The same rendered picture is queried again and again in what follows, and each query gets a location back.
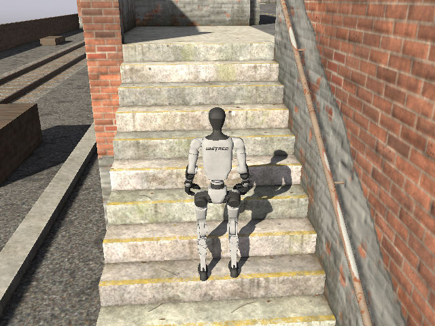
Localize left robot forearm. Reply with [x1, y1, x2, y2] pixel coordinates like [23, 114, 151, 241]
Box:
[184, 165, 195, 187]

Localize left robot hand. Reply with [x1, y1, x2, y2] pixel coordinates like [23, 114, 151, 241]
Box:
[185, 183, 201, 196]

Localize right robot forearm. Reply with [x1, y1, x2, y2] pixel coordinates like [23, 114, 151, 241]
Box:
[240, 164, 250, 187]

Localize left robot foot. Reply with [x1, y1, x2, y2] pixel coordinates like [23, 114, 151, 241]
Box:
[198, 264, 208, 281]

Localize robot left upper arm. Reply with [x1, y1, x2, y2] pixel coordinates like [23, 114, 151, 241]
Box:
[188, 137, 203, 175]

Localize left robot thigh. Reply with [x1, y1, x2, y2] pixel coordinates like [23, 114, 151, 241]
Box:
[194, 189, 208, 237]

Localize robot right upper arm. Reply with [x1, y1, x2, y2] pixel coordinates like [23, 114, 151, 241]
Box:
[231, 137, 247, 174]

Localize right robot hand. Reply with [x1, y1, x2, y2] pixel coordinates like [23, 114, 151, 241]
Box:
[233, 182, 249, 195]

